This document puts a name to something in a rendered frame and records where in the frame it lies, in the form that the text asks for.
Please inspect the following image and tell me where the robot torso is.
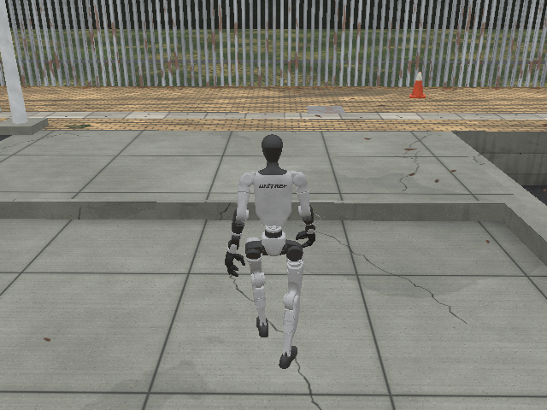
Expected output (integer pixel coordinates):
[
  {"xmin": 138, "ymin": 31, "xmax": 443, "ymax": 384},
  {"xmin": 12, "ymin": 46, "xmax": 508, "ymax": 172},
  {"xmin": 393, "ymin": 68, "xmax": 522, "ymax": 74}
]
[{"xmin": 253, "ymin": 168, "xmax": 293, "ymax": 256}]

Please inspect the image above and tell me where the left robot upper arm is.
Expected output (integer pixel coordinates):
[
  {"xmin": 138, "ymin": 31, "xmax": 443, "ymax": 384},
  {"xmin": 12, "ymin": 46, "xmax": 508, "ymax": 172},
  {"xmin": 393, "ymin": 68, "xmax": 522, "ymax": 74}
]
[{"xmin": 236, "ymin": 172, "xmax": 255, "ymax": 221}]

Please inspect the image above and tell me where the right robot foot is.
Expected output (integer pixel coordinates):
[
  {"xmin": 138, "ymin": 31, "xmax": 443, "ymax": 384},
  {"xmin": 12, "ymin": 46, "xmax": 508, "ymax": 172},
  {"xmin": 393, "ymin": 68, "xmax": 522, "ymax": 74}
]
[{"xmin": 279, "ymin": 346, "xmax": 297, "ymax": 369}]

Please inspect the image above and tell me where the right robot upper arm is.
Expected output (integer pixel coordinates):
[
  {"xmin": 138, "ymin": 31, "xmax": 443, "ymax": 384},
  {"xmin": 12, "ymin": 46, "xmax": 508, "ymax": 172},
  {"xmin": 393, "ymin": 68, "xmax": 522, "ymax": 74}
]
[{"xmin": 291, "ymin": 171, "xmax": 311, "ymax": 217}]

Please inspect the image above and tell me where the left robot forearm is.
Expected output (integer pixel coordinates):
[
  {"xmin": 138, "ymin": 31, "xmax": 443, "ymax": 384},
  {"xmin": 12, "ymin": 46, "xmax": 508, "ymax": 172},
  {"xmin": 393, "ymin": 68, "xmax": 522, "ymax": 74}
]
[{"xmin": 227, "ymin": 209, "xmax": 244, "ymax": 254}]

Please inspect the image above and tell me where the robot right hand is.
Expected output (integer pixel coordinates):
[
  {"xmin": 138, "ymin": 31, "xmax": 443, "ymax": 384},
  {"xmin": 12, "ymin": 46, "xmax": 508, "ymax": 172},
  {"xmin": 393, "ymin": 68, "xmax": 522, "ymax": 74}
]
[{"xmin": 296, "ymin": 230, "xmax": 315, "ymax": 248}]

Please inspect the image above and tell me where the right robot forearm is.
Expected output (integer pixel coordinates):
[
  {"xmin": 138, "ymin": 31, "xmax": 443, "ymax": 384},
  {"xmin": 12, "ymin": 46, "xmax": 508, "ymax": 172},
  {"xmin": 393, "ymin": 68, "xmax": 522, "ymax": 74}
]
[{"xmin": 302, "ymin": 204, "xmax": 315, "ymax": 234}]

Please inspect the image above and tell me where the robot left hand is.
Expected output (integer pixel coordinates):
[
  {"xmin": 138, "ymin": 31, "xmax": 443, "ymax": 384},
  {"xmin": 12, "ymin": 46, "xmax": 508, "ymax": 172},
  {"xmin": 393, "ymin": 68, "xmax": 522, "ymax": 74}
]
[{"xmin": 225, "ymin": 251, "xmax": 245, "ymax": 277}]

